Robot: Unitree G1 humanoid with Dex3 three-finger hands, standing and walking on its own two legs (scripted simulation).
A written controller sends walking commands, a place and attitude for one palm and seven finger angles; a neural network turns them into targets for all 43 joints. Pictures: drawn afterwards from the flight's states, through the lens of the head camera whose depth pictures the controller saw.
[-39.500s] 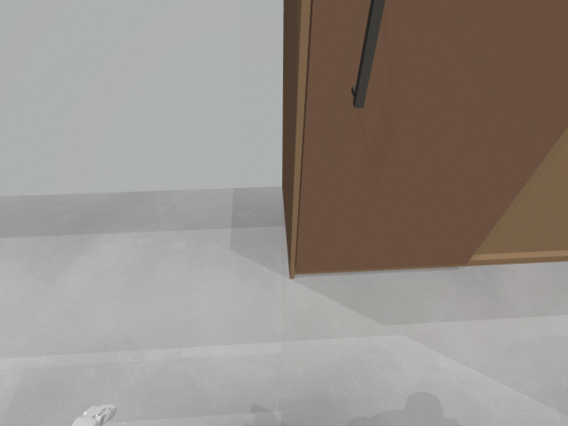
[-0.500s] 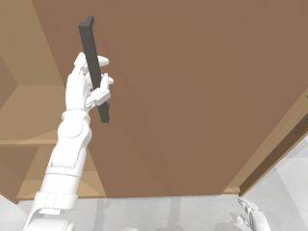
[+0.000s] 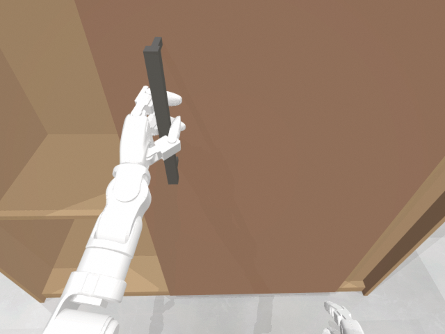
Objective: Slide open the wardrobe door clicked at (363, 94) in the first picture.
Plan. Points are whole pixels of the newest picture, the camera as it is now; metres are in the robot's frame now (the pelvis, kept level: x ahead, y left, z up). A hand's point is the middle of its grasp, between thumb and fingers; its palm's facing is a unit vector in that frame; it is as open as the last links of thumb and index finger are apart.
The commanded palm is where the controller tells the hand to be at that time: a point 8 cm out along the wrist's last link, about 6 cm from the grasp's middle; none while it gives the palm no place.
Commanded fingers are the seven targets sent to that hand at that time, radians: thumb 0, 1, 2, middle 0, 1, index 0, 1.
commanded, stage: loosen the grip on the handle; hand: left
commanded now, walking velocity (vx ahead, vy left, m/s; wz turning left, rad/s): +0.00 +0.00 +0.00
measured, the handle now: (166, 120) +0.41 +0.14 +0.20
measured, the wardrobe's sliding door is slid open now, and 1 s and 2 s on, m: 0.54 0.54 0.54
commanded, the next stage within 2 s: slip the hand off the handle in 0.64 s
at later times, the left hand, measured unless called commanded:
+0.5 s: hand (174, 141) +0.37 +0.12 +0.19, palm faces +0.10 -0.99 -0.13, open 13.4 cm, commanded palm +0.34 +0.18 +0.18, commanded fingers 0.00 -0.55 0.20 -0.28 -1.18 -0.28 -1.18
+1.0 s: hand (169, 142) +0.37 +0.13 +0.19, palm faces +0.04 -0.99 -0.11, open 14.7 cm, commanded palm +0.34 +0.21 +0.18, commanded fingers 0.00 -0.55 0.20 -0.25 -1.15 -0.25 -1.15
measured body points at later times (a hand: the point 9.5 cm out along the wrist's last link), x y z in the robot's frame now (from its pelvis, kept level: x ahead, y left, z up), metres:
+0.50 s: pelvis +0.00 -0.04 -0.01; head -0.01 -0.05 +0.44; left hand +0.36 +0.18 +0.19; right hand +0.13 -0.29 -0.10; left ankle +0.03 +0.12 -0.73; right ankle +0.03 -0.15 -0.73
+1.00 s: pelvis +0.03 -0.03 -0.01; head +0.02 -0.04 +0.44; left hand +0.36 +0.18 +0.19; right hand +0.20 -0.26 -0.09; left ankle +0.04 +0.12 -0.73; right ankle +0.03 -0.15 -0.73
